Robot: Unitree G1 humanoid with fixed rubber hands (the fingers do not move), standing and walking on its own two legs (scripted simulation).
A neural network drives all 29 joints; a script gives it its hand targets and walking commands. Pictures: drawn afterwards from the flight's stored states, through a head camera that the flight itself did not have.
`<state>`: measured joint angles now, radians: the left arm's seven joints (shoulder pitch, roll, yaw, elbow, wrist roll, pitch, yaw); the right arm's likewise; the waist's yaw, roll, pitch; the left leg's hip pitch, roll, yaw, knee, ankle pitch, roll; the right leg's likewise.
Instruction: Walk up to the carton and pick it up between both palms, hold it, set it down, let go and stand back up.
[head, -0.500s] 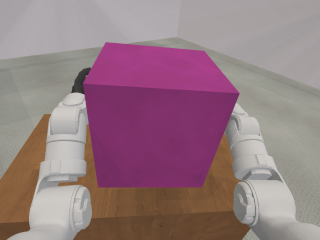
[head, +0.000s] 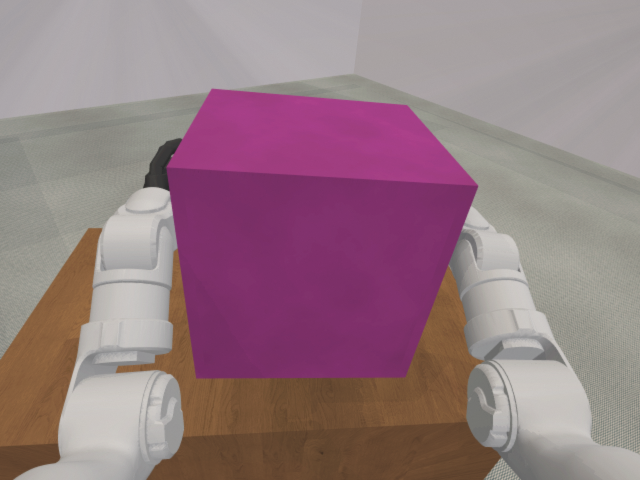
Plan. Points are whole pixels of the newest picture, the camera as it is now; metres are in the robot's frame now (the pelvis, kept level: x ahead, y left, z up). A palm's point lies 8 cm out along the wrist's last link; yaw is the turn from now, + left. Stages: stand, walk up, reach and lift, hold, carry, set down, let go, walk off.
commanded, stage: hold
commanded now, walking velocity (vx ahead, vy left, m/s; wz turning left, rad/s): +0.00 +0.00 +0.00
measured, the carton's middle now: (308, 232) +0.38 +0.00 +0.19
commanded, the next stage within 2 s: none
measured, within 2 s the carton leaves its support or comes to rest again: neither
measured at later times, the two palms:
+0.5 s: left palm (161, 201) +0.38 +0.18 +0.23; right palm (445, 213) +0.38 -0.17 +0.22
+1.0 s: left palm (161, 201) +0.38 +0.18 +0.23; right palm (445, 213) +0.38 -0.17 +0.22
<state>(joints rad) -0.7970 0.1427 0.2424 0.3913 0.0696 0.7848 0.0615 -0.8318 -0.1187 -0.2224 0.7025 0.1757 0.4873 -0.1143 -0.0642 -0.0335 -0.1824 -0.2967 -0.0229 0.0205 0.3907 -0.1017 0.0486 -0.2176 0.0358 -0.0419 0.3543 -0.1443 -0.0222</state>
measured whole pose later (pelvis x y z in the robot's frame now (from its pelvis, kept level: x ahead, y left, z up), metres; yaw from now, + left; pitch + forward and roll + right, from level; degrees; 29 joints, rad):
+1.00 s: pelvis +0.00 +0.00 +0.00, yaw +0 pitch +0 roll -1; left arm -0.80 0.14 0.24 0.39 0.07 0.79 0.06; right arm -0.83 -0.12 -0.22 0.70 0.18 0.49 -0.11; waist -0.06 -0.03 -0.18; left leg -0.30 -0.02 0.02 0.39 -0.10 0.05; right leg -0.22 0.04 -0.04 0.35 -0.14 -0.02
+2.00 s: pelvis +0.00 +0.00 +0.00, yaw +0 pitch +0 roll -1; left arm -0.80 0.14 0.24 0.39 0.07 0.79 0.06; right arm -0.83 -0.12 -0.22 0.70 0.18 0.49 -0.11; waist -0.06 -0.03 -0.18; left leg -0.30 -0.02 0.02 0.39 -0.10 0.05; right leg -0.22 0.04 -0.04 0.35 -0.14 -0.02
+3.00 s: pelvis +0.00 +0.00 +0.00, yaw +0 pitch +1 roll -1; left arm -0.80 0.14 0.24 0.39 0.07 0.79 0.06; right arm -0.83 -0.12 -0.22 0.70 0.18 0.49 -0.11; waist -0.06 -0.03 -0.18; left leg -0.30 -0.02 0.02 0.39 -0.11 0.05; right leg -0.22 0.04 -0.04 0.35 -0.15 -0.02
